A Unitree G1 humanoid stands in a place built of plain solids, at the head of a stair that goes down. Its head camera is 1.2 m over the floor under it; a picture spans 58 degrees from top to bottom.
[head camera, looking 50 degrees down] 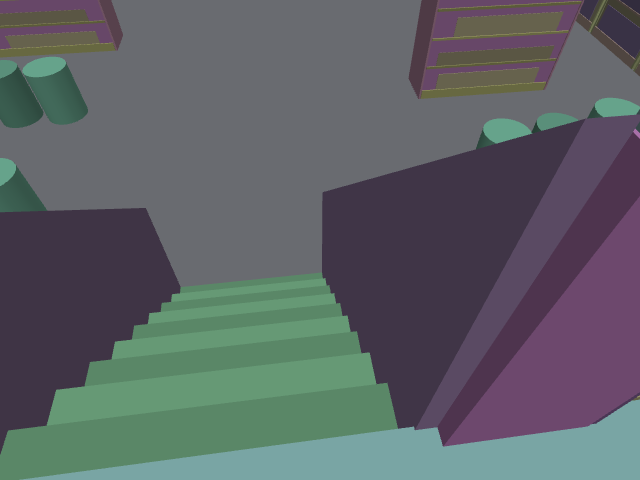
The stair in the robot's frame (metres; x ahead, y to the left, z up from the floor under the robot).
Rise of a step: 0.20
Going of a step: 0.20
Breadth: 1.20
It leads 7 degrees to the left of straight ahead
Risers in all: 10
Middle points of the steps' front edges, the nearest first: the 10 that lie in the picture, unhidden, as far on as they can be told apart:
0.28 0.35 0.00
0.49 0.37 -0.20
0.69 0.40 -0.41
0.89 0.42 -0.61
1.10 0.45 -0.82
1.30 0.47 -1.02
1.50 0.50 -1.23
1.71 0.53 -1.43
1.91 0.55 -1.64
2.12 0.58 -1.84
